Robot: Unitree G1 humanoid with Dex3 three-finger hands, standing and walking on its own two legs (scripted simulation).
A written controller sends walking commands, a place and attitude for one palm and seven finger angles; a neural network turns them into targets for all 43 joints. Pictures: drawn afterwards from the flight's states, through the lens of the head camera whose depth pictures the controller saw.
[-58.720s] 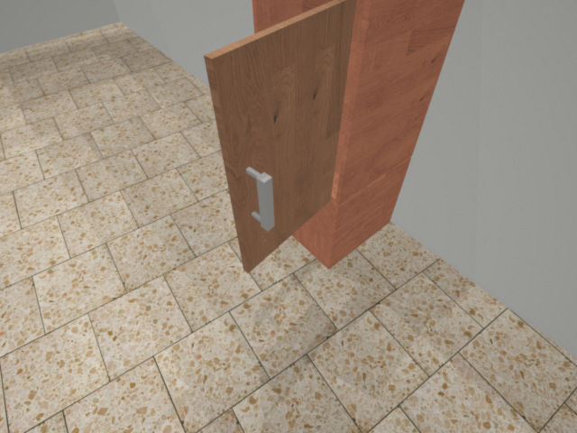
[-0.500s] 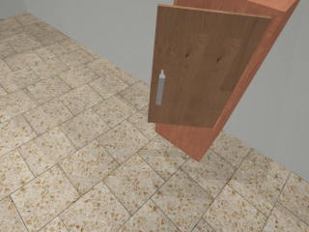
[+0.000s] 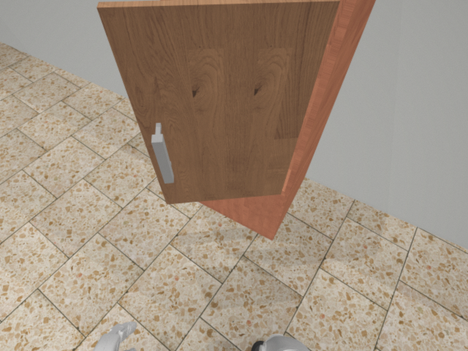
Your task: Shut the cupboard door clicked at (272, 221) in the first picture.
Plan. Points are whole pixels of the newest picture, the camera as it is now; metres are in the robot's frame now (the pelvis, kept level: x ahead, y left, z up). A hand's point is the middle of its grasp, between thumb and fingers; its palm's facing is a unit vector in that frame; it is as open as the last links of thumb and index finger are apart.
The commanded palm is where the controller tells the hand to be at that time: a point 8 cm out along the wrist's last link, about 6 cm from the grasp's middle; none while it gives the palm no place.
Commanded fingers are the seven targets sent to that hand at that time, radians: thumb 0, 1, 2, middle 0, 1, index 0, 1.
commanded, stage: come to a stop and stand still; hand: left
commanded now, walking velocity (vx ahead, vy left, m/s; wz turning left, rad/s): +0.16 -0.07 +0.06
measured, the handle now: (164, 154) +0.53 +0.16 -0.05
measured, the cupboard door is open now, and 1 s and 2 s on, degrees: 36 36 36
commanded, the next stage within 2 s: look again from close up in 1.28 s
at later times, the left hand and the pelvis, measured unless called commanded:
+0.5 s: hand out of the picture +0.10 +0.16 -0.16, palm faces +0.09 -0.96 -0.26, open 7.4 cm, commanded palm none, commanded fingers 0.00 0.90 0.90 -0.20 -0.30 -0.20 -0.30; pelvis +0.07 -0.04 +0.01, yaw +1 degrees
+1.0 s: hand out of the picture +0.08 +0.15 -0.16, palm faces +0.06 -0.98 -0.17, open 7.4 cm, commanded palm none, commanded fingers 0.00 0.90 0.90 -0.20 -0.30 -0.20 -0.30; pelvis +0.04 -0.03 +0.02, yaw +1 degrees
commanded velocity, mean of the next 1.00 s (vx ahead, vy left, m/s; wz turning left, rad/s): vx -0.10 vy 0.04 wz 0.00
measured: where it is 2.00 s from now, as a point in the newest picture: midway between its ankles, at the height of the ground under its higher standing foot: outside the picture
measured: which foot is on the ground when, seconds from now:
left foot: up 0.00-0.22, down 0.24-0.50, up 0.52-0.76, down 0.78-1.00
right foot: down 0.00-1.00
